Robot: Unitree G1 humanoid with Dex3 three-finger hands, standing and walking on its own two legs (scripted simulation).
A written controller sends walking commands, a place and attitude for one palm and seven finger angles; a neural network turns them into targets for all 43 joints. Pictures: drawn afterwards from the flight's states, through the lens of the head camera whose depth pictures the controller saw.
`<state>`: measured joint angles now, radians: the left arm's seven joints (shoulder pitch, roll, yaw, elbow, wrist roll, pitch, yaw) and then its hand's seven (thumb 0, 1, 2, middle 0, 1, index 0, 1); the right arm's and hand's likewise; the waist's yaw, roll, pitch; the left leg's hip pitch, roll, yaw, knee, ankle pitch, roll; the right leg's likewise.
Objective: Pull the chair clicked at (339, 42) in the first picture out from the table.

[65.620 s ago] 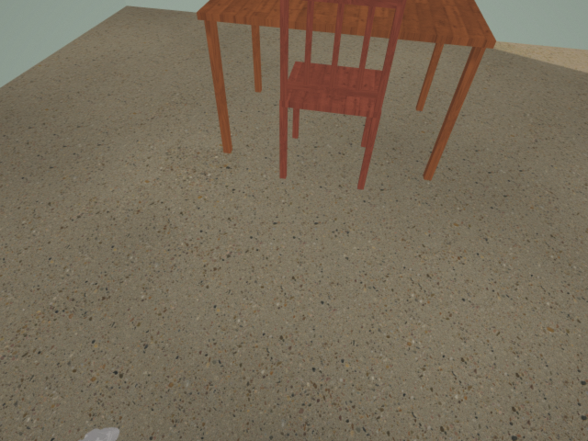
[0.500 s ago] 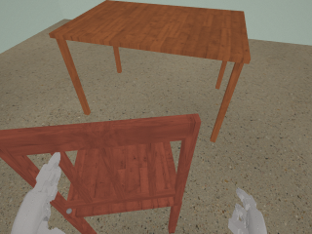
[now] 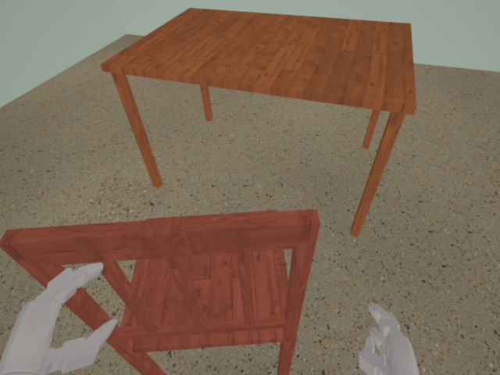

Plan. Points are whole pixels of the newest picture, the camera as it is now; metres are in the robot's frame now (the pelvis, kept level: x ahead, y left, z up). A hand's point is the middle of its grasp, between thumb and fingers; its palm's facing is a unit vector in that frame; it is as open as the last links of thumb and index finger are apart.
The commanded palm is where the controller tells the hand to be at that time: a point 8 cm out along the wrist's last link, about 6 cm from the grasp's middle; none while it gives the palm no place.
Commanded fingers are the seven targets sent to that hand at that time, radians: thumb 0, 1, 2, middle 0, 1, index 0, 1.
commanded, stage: draw the hand back to the body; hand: left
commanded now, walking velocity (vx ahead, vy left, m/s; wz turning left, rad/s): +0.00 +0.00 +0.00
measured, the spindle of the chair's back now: (189, 295) +0.27 +0.16 -0.07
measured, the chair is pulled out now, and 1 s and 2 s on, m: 0.65 0.64 0.64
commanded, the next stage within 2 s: step back with the hand held close in 0.50 s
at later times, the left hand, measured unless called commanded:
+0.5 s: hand (56, 301) +0.16 +0.26 +0.13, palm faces +0.53 -0.72 -0.44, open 6.9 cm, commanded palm +0.12 +0.28 +0.19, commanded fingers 0.00 0.90 0.90 -0.20 -0.30 -0.20 -0.30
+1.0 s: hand (25, 287) +0.15 +0.27 +0.18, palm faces +0.40 -0.76 -0.51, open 7.4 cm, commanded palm +0.09 +0.31 +0.19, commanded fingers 0.00 0.90 0.90 -0.20 -0.30 -0.20 -0.30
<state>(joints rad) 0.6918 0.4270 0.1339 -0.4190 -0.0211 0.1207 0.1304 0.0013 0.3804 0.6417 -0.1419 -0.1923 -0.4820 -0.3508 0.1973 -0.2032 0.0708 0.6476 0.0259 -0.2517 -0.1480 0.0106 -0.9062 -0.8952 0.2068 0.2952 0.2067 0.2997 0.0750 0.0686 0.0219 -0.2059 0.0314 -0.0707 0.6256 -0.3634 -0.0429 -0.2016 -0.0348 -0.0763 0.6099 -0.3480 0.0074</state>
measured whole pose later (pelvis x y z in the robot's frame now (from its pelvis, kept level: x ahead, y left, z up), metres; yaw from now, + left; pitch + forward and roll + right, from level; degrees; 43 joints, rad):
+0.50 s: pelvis +0.00 -0.02 +0.01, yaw +1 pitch -6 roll +0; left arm 0.50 0.32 0.30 -0.37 -0.04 0.05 0.17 0.01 0.89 0.89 -0.29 -0.35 -0.31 -0.35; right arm 0.15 -0.23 0.05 0.70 0.01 -0.26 -0.12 0.01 -0.91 -0.90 0.21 0.30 0.21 0.30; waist 0.11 0.09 0.04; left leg -0.11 0.05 -0.10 0.52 -0.31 -0.06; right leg -0.12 -0.02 -0.11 0.55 -0.33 -0.02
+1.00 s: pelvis -0.05 +0.01 +0.01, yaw -1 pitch -2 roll -1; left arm 0.54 0.43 0.40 -0.54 -0.04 -0.15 0.16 0.02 0.89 0.89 -0.25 -0.32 -0.22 -0.30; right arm 0.15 -0.21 0.00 0.64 0.02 -0.11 -0.09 0.01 -0.91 -0.90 0.21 0.29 0.21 0.30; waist 0.03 0.02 0.08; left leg -0.27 0.02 -0.05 0.51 -0.21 -0.03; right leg -0.27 -0.04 -0.06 0.49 -0.19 0.02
